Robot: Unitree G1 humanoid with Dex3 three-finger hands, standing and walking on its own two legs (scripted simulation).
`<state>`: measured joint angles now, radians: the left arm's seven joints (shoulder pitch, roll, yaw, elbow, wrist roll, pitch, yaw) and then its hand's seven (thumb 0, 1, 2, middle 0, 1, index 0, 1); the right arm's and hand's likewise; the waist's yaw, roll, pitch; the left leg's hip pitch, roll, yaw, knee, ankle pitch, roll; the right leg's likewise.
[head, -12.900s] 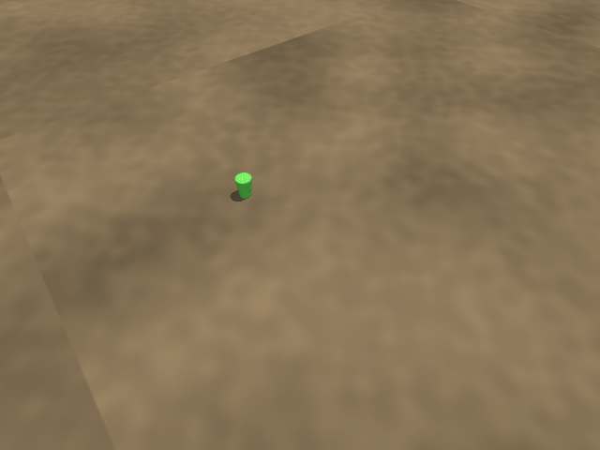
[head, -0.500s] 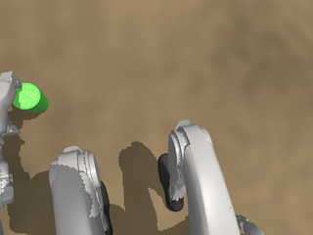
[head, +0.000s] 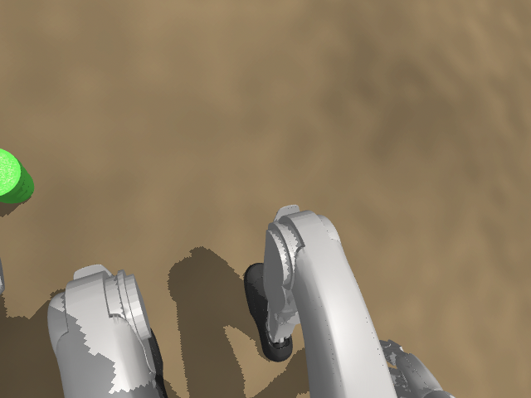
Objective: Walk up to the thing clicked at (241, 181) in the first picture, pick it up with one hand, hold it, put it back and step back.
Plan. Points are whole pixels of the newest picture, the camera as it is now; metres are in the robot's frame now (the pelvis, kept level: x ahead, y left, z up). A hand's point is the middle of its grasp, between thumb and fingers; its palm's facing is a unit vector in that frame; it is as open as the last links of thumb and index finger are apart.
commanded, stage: rest palm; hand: left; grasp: from above
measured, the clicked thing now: (3, 180) +0.48 +0.28 -0.27
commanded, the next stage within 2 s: close in 1.06 s
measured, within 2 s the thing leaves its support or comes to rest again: neither
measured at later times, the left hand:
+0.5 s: hand out of the picture +0.46 +0.28 -0.23, palm faces -0.46 -0.09 -0.89, open 13.7 cm
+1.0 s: hand out of the picture +0.47 +0.29 -0.24, palm faces -0.48 -0.14 -0.86, open 14.0 cm
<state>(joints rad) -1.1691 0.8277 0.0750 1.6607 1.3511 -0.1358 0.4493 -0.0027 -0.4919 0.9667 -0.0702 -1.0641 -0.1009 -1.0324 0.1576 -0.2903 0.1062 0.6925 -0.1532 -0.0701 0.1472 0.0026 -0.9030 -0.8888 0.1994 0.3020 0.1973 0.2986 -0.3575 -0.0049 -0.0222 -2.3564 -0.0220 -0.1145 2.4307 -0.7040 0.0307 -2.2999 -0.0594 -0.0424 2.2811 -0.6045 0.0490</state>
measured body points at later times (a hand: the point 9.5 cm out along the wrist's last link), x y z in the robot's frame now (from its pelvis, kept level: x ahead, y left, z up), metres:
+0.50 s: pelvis +0.00 -0.01 -0.02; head +0.26 +0.10 +0.33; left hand +0.48 +0.28 -0.18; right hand +0.03 -0.29 -0.08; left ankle +0.07 +0.11 -0.29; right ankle +0.12 -0.14 -0.29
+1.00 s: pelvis +0.00 +0.00 -0.02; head +0.28 +0.08 +0.32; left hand +0.49 +0.29 -0.19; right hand +0.02 -0.26 -0.09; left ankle +0.07 +0.11 -0.29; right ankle +0.12 -0.14 -0.29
